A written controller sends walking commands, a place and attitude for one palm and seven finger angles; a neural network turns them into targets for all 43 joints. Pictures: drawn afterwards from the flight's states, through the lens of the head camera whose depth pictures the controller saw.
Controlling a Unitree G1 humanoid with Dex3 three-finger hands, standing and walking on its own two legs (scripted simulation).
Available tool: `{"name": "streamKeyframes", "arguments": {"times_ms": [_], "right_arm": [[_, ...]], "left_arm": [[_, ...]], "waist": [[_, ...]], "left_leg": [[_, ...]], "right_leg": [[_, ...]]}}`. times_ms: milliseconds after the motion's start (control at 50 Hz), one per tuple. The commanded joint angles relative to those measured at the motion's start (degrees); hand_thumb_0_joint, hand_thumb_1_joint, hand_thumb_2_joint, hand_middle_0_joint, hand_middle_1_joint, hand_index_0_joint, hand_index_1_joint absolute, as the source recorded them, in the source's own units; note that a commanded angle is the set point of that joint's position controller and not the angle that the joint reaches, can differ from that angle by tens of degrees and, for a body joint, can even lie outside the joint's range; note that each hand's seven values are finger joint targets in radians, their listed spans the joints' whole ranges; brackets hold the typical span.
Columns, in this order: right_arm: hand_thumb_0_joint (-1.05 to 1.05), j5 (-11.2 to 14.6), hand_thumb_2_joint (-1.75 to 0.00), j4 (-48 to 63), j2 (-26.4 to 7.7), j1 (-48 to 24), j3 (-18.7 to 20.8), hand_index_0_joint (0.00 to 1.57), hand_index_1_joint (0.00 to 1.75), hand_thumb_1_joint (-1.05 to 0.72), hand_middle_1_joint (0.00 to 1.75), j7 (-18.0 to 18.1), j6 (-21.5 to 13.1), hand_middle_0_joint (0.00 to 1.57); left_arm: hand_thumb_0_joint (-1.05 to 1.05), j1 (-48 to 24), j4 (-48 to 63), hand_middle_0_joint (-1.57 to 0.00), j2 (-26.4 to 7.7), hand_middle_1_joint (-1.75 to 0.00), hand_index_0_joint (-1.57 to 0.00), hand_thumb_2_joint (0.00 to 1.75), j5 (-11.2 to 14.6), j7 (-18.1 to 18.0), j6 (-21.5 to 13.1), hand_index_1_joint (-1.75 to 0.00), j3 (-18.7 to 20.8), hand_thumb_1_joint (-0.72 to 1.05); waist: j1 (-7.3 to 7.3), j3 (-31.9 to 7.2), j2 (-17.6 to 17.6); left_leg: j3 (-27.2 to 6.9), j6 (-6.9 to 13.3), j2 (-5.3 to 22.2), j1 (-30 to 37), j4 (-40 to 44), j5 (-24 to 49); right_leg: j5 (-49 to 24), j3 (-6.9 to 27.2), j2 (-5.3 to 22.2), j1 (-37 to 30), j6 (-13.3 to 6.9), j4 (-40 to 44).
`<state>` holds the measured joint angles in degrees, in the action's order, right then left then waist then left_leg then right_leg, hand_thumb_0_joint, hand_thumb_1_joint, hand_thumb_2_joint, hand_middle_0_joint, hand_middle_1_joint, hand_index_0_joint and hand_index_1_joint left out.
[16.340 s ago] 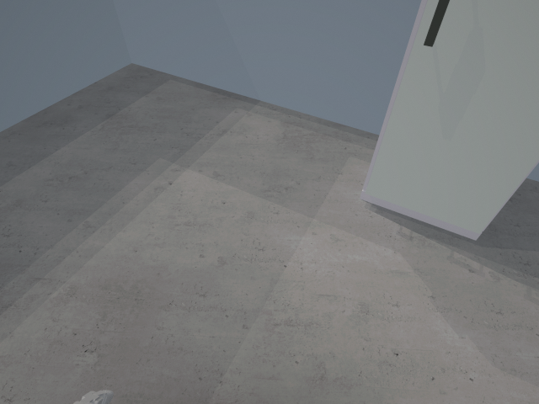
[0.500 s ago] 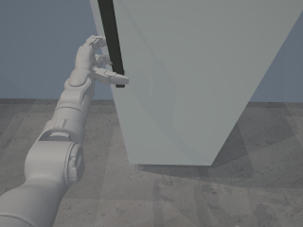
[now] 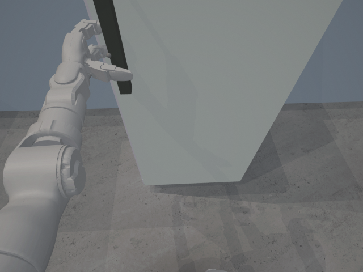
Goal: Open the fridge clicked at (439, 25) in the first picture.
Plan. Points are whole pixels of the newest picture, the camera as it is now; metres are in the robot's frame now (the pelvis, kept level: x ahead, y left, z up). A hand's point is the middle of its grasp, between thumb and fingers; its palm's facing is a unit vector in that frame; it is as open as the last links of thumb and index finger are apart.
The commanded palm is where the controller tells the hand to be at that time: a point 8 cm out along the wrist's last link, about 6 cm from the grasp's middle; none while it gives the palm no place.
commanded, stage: slide the fingers in behind the handle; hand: left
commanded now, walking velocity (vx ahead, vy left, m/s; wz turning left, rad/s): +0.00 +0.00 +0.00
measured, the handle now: (114, 33) +0.56 +0.09 +0.22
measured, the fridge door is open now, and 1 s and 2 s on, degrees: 0 0 0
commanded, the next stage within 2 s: grip the handle and tug to test in 1.86 s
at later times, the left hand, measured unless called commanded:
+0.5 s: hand (106, 60) +0.51 +0.11 +0.19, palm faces -0.05 -1.00 -0.01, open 13.9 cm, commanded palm +0.49 +0.16 +0.19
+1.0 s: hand (120, 61) +0.50 +0.08 +0.19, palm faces -0.05 -1.00 -0.02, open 14.0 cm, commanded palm +0.48 +0.13 +0.19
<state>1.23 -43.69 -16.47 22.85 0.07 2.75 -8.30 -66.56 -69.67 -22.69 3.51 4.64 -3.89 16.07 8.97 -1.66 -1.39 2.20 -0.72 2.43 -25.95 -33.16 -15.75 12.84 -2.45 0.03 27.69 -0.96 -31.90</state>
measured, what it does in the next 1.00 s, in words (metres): stands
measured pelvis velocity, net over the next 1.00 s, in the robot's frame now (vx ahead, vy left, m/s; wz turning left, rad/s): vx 0.01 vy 0.00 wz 0.01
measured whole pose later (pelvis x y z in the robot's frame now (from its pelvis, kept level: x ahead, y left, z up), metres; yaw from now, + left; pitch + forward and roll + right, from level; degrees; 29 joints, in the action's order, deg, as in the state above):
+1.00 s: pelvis +0.01 +0.00 +0.00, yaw +0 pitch +6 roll +0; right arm 1.4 -42.5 -14.5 19.8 -0.3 2.4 -7.5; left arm -59.7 -59.4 -13.6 5.6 0.7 -1.2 10.6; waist 5.6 -2.7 -1.8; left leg 2.1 -0.5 1.8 -21.8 -32.3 -16.6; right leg 14.1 -2.5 0.5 23.7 -0.6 -31.6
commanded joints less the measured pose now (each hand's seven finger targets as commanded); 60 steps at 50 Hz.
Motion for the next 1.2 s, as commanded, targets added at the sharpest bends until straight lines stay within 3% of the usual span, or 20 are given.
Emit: {"name": "streamKeyframes", "arguments": {"times_ms": [0,60,80,100,260,400,440,480,540,620,660,720,740,800,840,860,940,1020,1100,1180], "right_arm": [[0.0,-0.3,-0.9,4.0,-8.5,5.9,2.8,0.2,0.3,-0.9,0.3,0.0,-2.0,0.2],[0.0,-0.4,-0.9,4.2,-8.5,6.2,2.8,0.2,0.3,-0.9,0.3,-0.2,-2.0,0.2],[0.0,-0.3,-0.9,4.2,-8.7,6.4,2.9,0.2,0.3,-0.9,0.3,-0.2,-2.0,0.2],[0.0,-0.3,-0.9,4.3,-8.6,6.2,2.8,0.2,0.3,-0.9,0.3,-0.3,-2.0,0.2],[0.0,-0.2,-0.9,5.5,-8.3,5.4,2.9,0.2,0.3,-0.9,0.3,-0.4,-1.9,0.2],[0.0,0.3,-0.9,6.7,-7.5,3.4,3.1,0.2,0.3,-0.9,0.3,-0.4,-2.0,0.2],[0.0,0.5,-0.9,6.5,-7.7,3.0,3.1,0.2,0.3,-0.9,0.3,-0.1,-1.7,0.2],[0.0,0.5,-0.9,6.4,-7.1,2.4,3.1,0.2,0.3,-0.9,0.3,-0.2,-1.8,0.2],[0.0,0.6,-0.9,6.4,-7.1,1.6,3.0,0.2,0.3,-0.9,0.3,0.0,-1.4,0.2],[0.0,0.6,-0.9,6.2,-6.4,0.5,2.7,0.2,0.3,-0.9,0.3,-0.2,-1.4,0.2],[0.0,0.5,-0.9,6.0,-6.6,0.3,2.6,0.2,0.3,-0.9,0.3,-0.1,-1.2,0.2],[0.0,0.4,-0.9,5.9,-6.5,0.2,2.3,0.2,0.3,-0.9,0.3,0.0,-0.6,0.2],[0.0,0.1,-0.9,5.8,-6.8,0.3,2.4,0.2,0.3,-0.9,0.3,0.2,-0.5,0.2],[0.0,0.0,-0.9,6.4,-5.9,-0.3,2.2,0.2,0.3,-0.9,0.3,0.0,-0.9,0.2],[0.0,-0.1,-0.9,6.6,-5.9,-0.3,2.4,0.2,0.3,-0.9,0.3,0.0,-1.1,0.2],[0.0,0.1,-0.9,6.6,-5.7,-0.7,2.3,0.2,0.3,-0.9,0.3,-0.1,-1.3,0.2],[0.0,0.3,-0.9,5.8,-6.5,-0.2,2.5,0.2,0.3,-0.9,0.3,0.1,-0.9,0.2],[0.0,0.3,-0.9,6.1,-5.8,-0.5,2.3,0.2,0.3,-0.9,0.3,0.0,-0.8,0.2],[0.0,-0.1,-0.9,5.6,-5.9,0.0,2.4,0.2,0.3,-0.9,0.3,-0.1,-1.1,0.2],[0.0,-0.1,-0.9,5.0,-5.9,0.4,2.4,0.2,0.3,-0.9,0.3,-0.2,-1.5,0.2]], "left_arm": [[0.0,-35.0,13.1,-0.3,-13.3,-1.2,-0.3,0.3,0.1,-0.9,-4.4,-1.2,1.1,-0.5],[0.0,-33.2,12.6,-0.3,-11.7,-1.2,-0.3,0.3,0.8,-0.6,-4.8,-1.2,0.7,-0.5],[0.0,-32.1,12.1,-0.3,-12.8,-1.2,-0.3,0.3,0.8,-0.7,-4.7,-1.2,1.8,-0.5],[0.0,-32.2,12.4,-0.3,-11.2,-1.2,-0.3,0.3,1.0,-0.5,-4.7,-1.2,0.5,-0.5],[0.0,-28.8,16.6,-0.3,-11.5,-1.2,-0.3,0.3,1.2,-0.8,-4.7,-1.2,1.6,-0.5],[0.0,-24.8,23.3,-0.3,-5.5,-1.2,-0.3,0.3,2.6,-0.9,-3.6,-1.2,-1.9,-0.5],[0.0,-23.9,23.7,-0.3,-5.9,-1.2,-0.3,0.3,2.8,-1.2,-2.7,-1.2,-1.6,-0.5],[0.0,-25.1,25.3,-0.3,-3.2,-1.2,-0.3,0.3,3.0,-1.6,-1.8,-1.2,-3.4,-0.5],[0.0,-24.3,26.5,-0.3,-3.3,-1.2,-0.3,0.3,2.7,-2.5,-0.8,-1.2,-3.3,-0.5],[0.0,-23.4,25.7,-0.3,0.6,-1.2,-0.3,0.3,3.0,-3.6,0.4,-1.2,-5.2,-0.5],[0.0,-22.7,24.2,-0.3,-1.0,-1.2,-0.3,0.3,3.0,-4.0,0.8,-1.2,-3.6,-0.5],[0.0,-24.4,21.3,-0.3,-1.9,-1.2,-0.3,0.3,2.7,-4.4,1.3,-1.2,-2.6,-0.5],[0.0,-24.5,21.3,-0.3,-3.3,-1.2,-0.3,0.3,2.3,-4.7,0.9,-1.2,-1.7,-0.5],[0.0,-27.3,24.9,-0.3,-1.9,-1.2,-0.3,0.3,1.8,-4.9,-1.2,-1.2,-3.3,-0.5],[0.0,-26.0,26.1,-0.3,-1.3,-1.2,-0.3,0.3,1.6,-4.8,-2.5,-1.2,-4.1,-0.5],[0.0,-26.1,26.2,-0.3,0.6,-1.2,-0.3,0.3,2.1,-4.5,-2.6,-1.2,-5.5,-0.5],[0.0,-23.6,21.3,-0.3,-0.6,-1.2,-0.3,0.3,2.7,-4.0,-0.8,-1.2,-3.8,-0.5],[0.0,-25.1,23.0,-0.3,1.1,-1.2,-0.3,0.3,2.7,-4.8,-0.1,-1.2,-4.6,-0.5],[0.0,-26.3,23.2,-0.3,-0.2,-1.2,-0.3,0.3,2.6,-6.0,-1.3,-1.2,-3.5,-0.5],[0.0,-29.2,22.6,-0.3,1.9,-1.2,-0.3,0.3,1.7,-6.2,-2.4,-1.2,-5.9,-0.5]], "waist": [[1.3,-23.6,0.2],[1.21,-23.8,1.0],[0.92,-23.5,1.9],[1.11,-22.9,1.0],[-0.74,-23.6,0.0],[-1.7,-25.1,0.0],[-1.77,-24.2,1.3],[-1.64,-23.1,0.2],[-2.02,-22.6,-0.1],[-2.06,-21.1,1.1],[-2.6,-20.3,2.5],[-2.06,-18.7,5.3],[-2.31,-19.4,4.7],[-2.22,-22.9,1.2],[-2.45,-24.8,1.0],[-1.91,-24.3,0.6],[-2.07,-21.7,4.9],[-2.22,-21.6,2.3],[-1.98,-21.1,4.5],[-0.66,-20.1,2.9]], "left_leg": [[-1.9,1.7,-2.8,7.2,2.4,7.6],[-2.1,1.7,-2.6,7.6,2.2,8.7],[-2.1,1.7,-2.5,7.3,2.1,8.3],[-2.0,1.7,-2.6,7.5,2.3,8.2],[-2.0,1.5,-2.3,9.1,2.5,10.3],[-2.2,1.3,-1.8,13.0,2.5,14.6],[-2.2,1.4,-1.7,13.2,2.5,15.7],[-2.4,1.2,-1.7,13.9,2.7,16.8],[-2.5,1.1,-1.7,14.6,2.8,17.9],[-2.5,1.0,-1.9,14.4,3.1,17.2],[-2.4,1.1,-2.0,13.3,3.3,17.0],[-2.0,1.4,-2.4,11.0,3.6,13.7],[-2.0,1.5,-2.5,11.4,3.6,13.6],[-1.8,1.4,-2.7,12.9,2.9,15.0],[-1.9,1.3,-2.5,14.5,2.5,17.1],[-2.0,1.3,-2.5,14.5,2.5,16.7],[-1.9,1.5,-2.6,11.9,3.3,13.3],[-1.6,1.5,-2.9,11.6,3.6,13.1],[-1.6,1.7,-3.0,10.6,3.9,11.2],[-1.6,1.7,-2.9,11.2,3.8,9.6]], "right_leg": [[-12.2,2.5,-0.9,-10.7,0.5,3.5],[-13.0,2.2,-1.1,-10.4,0.4,3.3],[-12.3,2.1,-1.2,-10.2,0.4,3.3],[-12.4,2.1,-1.2,-9.8,0.3,3.3],[-13.1,1.5,-1.4,-10.5,0.0,2.8],[-15.7,0.9,-1.9,-11.4,-0.2,2.5],[-16.4,0.7,-1.9,-11.8,-0.1,2.6],[-16.9,0.5,-1.9,-11.3,-0.1,2.6],[-17.0,0.4,-1.8,-11.5,-0.2,2.7],[-16.6,0.2,-1.8,-11.3,-0.2,2.9],[-17.2,0.3,-1.6,-12.0,-0.2,3.0],[-16.1,0.4,-1.4,-12.3,0.1,3.2],[-15.7,0.7,-1.3,-12.5,0.1,3.2],[-17.7,1.2,-1.1,-13.4,-0.1,2.6],[-19.0,1.1,-1.2,-14.1,-0.2,2.2],[-18.7,1.0,-1.3,-13.4,-0.1,2.4],[-16.7,0.9,-1.4,-13.7,0.1,3.3],[-17.0,1.0,-1.3,-14.0,0.0,3.5],[-15.8,1.3,-1.3,-14.3,0.3,4.0],[-13.9,1.4,-1.3,-12.5,0.3,4.2]]}}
